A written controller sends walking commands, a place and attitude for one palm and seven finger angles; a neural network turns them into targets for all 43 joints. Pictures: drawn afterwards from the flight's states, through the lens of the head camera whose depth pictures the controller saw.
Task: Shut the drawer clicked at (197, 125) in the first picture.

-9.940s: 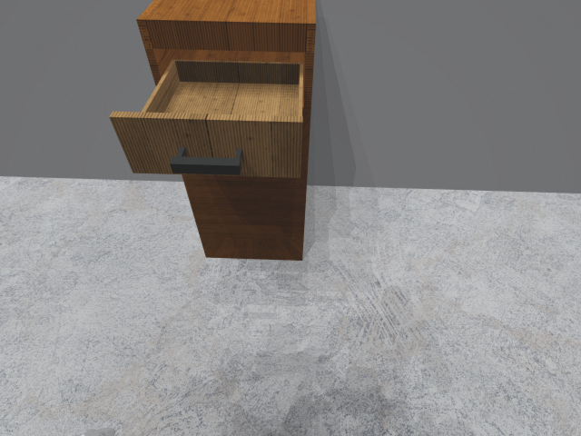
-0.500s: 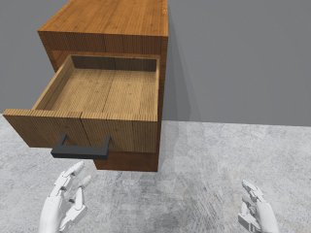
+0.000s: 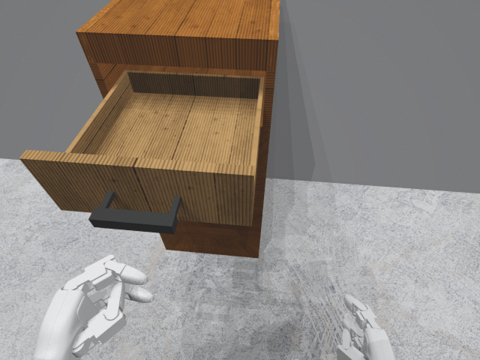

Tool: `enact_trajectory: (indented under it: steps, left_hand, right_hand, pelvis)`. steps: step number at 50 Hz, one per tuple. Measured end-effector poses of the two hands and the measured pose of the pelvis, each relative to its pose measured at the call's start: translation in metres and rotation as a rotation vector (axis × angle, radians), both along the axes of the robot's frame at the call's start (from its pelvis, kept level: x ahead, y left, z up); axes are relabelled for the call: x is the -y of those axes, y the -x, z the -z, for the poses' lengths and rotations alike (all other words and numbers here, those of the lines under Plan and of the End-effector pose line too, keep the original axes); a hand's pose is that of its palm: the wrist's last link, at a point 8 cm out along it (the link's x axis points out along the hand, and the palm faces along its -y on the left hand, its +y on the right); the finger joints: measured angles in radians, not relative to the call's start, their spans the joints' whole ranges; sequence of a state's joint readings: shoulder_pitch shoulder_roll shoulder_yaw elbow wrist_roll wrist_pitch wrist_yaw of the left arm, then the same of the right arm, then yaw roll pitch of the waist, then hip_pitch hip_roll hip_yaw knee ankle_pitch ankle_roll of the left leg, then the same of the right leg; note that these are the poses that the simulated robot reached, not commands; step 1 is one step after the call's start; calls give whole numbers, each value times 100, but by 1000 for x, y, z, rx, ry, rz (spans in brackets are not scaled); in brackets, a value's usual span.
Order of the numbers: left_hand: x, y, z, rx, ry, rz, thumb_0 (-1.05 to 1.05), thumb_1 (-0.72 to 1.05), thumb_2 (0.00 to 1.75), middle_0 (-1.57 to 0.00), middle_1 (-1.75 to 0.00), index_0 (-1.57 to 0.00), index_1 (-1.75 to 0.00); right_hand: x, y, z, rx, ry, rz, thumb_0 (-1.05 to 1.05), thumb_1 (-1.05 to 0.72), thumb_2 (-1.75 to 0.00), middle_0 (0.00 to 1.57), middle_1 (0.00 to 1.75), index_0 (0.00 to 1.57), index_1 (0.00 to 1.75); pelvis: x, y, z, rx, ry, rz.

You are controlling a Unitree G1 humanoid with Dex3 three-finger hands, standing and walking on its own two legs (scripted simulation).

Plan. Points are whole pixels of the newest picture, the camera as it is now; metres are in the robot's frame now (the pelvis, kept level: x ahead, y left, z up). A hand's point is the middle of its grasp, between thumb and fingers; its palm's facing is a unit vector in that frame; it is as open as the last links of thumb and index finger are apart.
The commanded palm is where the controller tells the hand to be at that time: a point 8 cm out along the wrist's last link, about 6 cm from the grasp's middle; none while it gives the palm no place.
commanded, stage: raise the hand and make a fist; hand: left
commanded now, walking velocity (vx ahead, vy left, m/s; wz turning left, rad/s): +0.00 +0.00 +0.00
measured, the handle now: (138, 209) +0.33 +0.19 +0.09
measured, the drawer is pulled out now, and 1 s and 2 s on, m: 0.30 0.30 0.30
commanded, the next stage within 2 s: bring the fist close to the handle in 1.10 s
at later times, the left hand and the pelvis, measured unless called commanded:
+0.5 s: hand (98, 306) +0.16 +0.17 +0.15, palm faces +0.01 -0.99 -0.11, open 3.1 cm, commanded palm +0.10 +0.22 +0.16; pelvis +0.02 +0.01 +0.02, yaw +0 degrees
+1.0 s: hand (83, 295) +0.16 +0.17 +0.18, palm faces +0.02 -0.99 -0.13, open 3.3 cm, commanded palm +0.11 +0.22 +0.19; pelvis +0.02 +0.00 +0.03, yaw +0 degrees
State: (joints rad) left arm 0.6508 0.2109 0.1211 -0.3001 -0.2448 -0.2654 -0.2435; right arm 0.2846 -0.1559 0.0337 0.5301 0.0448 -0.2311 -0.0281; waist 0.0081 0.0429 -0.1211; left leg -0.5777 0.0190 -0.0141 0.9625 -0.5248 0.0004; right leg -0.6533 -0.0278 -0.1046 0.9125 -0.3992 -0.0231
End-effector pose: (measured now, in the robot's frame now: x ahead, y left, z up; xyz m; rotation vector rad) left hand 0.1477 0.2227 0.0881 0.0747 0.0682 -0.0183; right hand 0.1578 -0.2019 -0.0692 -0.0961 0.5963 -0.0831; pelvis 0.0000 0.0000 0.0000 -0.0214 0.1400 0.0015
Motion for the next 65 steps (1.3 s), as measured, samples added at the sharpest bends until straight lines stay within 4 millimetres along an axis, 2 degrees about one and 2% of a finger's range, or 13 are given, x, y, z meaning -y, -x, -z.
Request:
enact_trajectory:
  steps: [3, 6, 12, 16, 22, 29, 34, 39, 47, 53, 59, 65]
  left_hand:
    - [-2, 4, -7, 10, -7, -12, 2, 90, 90, -89, -104, -89, -105]
    - [-1, 6, -12, 24, -8, -10, 2, 90, 90, -95, -111, -95, -111]
    - [4, 5, -27, 66, -8, -1, 2, 89, 90, -107, -124, -107, -124]
    - [2, 4, -39, 93, -20, -8, 2, 89, 90, -115, -133, -115, -133]
    - [0, 7, -58, 118, -24, -17, 2, 89, 90, -127, -146, -127, -146]
    - [-1, 11, -78, 139, -40, -16, 2, 89, 90, -137, -156, -136, -156]
    - [-1, 12, -93, 162, -55, -11, 2, 89, 90, -139, -158, -139, -158]
    - [-2, 9, -102, 169, -62, -5, 2, 89, 90, -140, -159, -140, -160]
    - [-7, 7, -94, 117, -53, -21, 2, 89, 90, -141, -160, -140, -160]
    - [-2, 9, -98, 147, -56, -22, 2, 89, 90, -141, -160, -140, -160]
    - [6, 10, -99, 150, -63, -13, 2, 89, 90, -141, -160, -140, -160]
    - [1, 11, -94, 132, -62, -33, 2, 89, 90, -141, -160, -140, -160]
  right_hand:
    - [13, 9, -3, -4, 36, 20, 2, -90, -89, 21, 30, 20, 30]
    - [25, 10, -9, 10, 76, 31, 2, -90, -89, 20, 30, 20, 30]
    - [32, -8, -29, 97, 114, 31, 2, -90, -89, 20, 30, 20, 30]
    - [21, -27, -42, 165, 95, 13, 2, -90, -89, 20, 30, 19, 30]
    - [-5, -52, -58, 250, 43, -51, 2, -90, -89, 20, 30, 19, 30]
    - [-28, -65, -68, 294, -2, -117, 1, -90, -89, 20, 30, 20, 30]
    - [-32, -65, -70, 301, -13, -132, 1, -90, -89, 20, 30, 20, 30]
    - [-25, -61, -71, 298, -8, -123, 2, -90, -89, 20, 30, 20, 30]
    - [-5, -51, -73, 289, 23, -87, 2, -90, -89, 20, 30, 20, 30]
    - [6, -45, -73, 297, 38, -76, 2, -90, -89, 20, 30, 20, 30]
    - [8, -42, -70, 299, 27, -69, 2, -90, -89, 20, 30, 20, 30]
    - [7, -41, -67, 293, 14, -67, 2, -90, -89, 20, 30, 20, 30]
  pelvis:
    - [-3, -1, -3, 6, 0, 1]
    - [-5, -2, -4, 12, 0, 3]
    - [-9, -7, -8, 32, 3, 2]
    - [-11, -11, -12, 51, 4, 3]
    - [-13, -16, -18, 82, 7, 0]
    - [-14, -20, -24, 115, 8, -7]
    - [-13, -20, -28, 135, 7, -9]
    - [-11, -20, -32, 149, 3, -6]
    - [-5, -18, -34, 157, 0, 1]
    - [-2, -16, -35, 161, -1, 0]
    - [1, -14, -34, 164, -5, 1]
    - [5, -12, -34, 160, -7, 2]
